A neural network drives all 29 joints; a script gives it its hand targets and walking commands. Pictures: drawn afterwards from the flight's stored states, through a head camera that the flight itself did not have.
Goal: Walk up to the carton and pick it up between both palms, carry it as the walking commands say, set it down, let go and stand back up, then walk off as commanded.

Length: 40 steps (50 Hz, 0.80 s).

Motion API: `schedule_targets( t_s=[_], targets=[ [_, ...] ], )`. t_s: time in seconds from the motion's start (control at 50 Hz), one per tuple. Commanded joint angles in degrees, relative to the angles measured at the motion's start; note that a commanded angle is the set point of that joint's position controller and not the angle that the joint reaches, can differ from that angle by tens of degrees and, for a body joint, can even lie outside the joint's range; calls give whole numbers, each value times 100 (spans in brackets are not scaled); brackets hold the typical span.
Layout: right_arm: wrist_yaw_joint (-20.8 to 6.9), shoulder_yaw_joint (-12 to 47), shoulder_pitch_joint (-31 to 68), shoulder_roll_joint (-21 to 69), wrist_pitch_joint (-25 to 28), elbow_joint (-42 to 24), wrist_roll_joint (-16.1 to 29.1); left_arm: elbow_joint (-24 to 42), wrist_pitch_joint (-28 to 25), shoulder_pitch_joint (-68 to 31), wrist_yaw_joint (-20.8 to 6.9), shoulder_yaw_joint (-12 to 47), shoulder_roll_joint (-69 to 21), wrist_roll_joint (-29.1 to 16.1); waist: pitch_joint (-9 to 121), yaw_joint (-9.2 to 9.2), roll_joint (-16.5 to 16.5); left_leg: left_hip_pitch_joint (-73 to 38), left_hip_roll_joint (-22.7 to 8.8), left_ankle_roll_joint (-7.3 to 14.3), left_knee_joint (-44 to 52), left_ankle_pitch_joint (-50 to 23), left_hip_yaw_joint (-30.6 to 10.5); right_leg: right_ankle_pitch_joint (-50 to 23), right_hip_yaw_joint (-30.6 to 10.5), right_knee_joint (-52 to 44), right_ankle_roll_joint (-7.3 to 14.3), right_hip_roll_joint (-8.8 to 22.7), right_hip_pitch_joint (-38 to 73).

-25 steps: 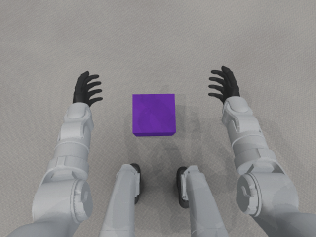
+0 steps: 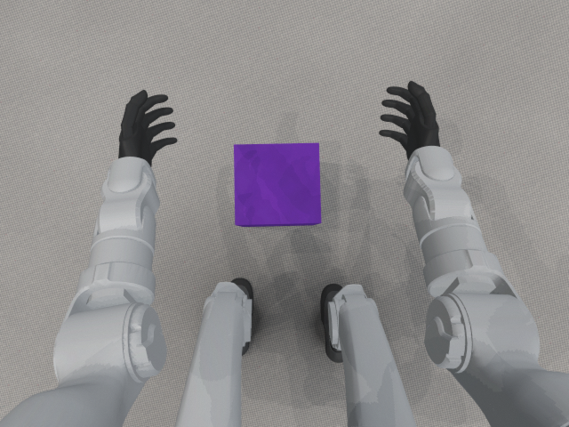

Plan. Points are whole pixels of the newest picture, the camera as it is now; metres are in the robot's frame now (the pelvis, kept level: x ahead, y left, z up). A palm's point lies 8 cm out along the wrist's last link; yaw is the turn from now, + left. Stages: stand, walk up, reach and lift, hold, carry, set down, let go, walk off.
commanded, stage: reach and lift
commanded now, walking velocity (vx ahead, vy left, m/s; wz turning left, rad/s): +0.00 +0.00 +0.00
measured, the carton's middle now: (277, 189) +0.45 +0.03 -0.52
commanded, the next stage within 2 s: none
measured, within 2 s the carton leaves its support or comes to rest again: neither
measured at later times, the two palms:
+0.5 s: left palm (175, 173) +0.44 +0.21 -0.28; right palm (382, 168) +0.46 -0.16 -0.28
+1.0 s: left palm (196, 187) +0.44 +0.21 -0.42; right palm (360, 182) +0.45 -0.16 -0.41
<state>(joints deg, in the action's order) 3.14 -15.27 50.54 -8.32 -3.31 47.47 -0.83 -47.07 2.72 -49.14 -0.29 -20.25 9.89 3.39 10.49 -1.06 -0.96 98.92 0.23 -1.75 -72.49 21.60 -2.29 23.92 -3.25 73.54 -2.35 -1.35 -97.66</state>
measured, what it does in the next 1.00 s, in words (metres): lowers itself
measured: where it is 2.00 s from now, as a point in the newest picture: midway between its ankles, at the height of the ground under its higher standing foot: (287, 333)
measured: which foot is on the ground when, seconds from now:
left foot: down 0.00-1.00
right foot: down 0.00-1.00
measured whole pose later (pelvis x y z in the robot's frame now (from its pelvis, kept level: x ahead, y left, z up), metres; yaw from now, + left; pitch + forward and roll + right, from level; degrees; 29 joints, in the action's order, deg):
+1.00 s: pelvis -0.05 +0.00 -0.22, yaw -1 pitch +44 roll -1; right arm 7.0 -5.3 69.3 -16.0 0.3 58.7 11.5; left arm -61.1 -1.4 -69.5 5.3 -7.2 18.3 -11.8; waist -10.6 -1.4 -1.3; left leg 134.0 1.8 -2.7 -119.3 29.1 -3.0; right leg 32.3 -3.6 120.6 -4.5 -3.6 -132.1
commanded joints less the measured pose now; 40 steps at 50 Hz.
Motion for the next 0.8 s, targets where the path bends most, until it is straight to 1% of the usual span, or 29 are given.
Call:
schedule_targets(
  t_s=[0.0, 0.08, 0.16, 0.24, 0.3, 0.4, 0.54, 0.78],
  targets=[
    [107, 74, 1122, -345, 101, -304, 12, 279, -129, -1040, 53, 10, 547, -91, 4468, -110, -4, -2464, 419, -164, -202, -1838, 538, -1485, 555, 54, -124, -411, 1754],
    [263, 172, 1185, -475, 111, -348, 104, 269, -145, -1210, 140, 121, 697, -286, 4963, -64, 7, -2144, 419, -203, -747, -1715, 606, -1446, 612, 595, -146, -429, 1575],
    [364, 327, 1402, -613, 63, -703, 281, 503, -105, -1505, 222, 245, 901, -492, 5452, -106, -3, -1951, 414, -209, -1189, -1461, 710, -1293, 668, 1056, -169, -440, 1548],
    [397, 440, 1665, -743, -28, -935, 453, 607, -21, -1796, 281, 369, 1018, -653, 5521, -139, -5, -1738, 381, -195, -1525, -1041, 777, -904, 726, 1404, -172, -417, 1313],
    [393, 489, 1861, -828, -79, -895, 550, 533, 25, -1998, 316, 437, 1066, -735, 5358, -147, -4, -1566, 342, -179, -1746, -733, 795, -566, 765, 1622, -159, -378, 989],
    [381, 541, 2116, -928, -74, -543, 655, 188, 13, -2250, 378, 511, 1138, -827, 4996, -174, -35, -1227, 278, -151, -2119, -411, 789, -200, 779, 1982, -139, -302, 497],
    [382, 574, 2251, -1038, 81, -80, 756, -226, -151, -2454, 460, 654, 1197, -977, 4771, -154, -14, -904, 215, -136, -2685, -565, 710, -289, 748, 2529, -126, -249, 11],
    [397, 761, 2602, -1222, 348, 225, 1085, -545, -399, -2804, 549, 1032, 1314, -1330, 4644, -141, 78, -770, 103, -93, -3446, -992, 553, -562, 712, 3344, -119, -156, -455]
  ],
)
